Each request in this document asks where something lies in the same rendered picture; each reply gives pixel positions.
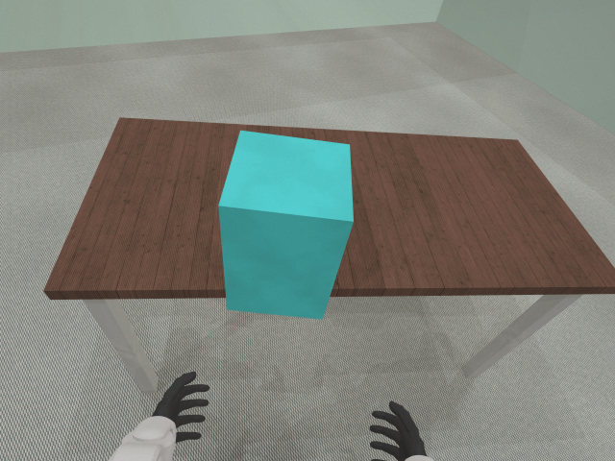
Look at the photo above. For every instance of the robot right hand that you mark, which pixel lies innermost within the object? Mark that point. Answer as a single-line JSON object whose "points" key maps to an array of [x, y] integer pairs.
{"points": [[407, 437]]}

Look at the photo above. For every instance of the carton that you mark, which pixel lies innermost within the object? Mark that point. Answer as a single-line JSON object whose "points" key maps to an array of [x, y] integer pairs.
{"points": [[286, 213]]}

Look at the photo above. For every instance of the table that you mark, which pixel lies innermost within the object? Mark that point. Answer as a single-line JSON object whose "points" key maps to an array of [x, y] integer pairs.
{"points": [[434, 215]]}

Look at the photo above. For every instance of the robot left hand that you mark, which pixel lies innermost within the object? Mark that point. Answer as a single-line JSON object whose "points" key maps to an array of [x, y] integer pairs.
{"points": [[172, 404]]}

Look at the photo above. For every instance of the left robot forearm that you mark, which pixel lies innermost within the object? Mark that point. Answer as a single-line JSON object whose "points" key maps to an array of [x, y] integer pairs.
{"points": [[153, 439]]}

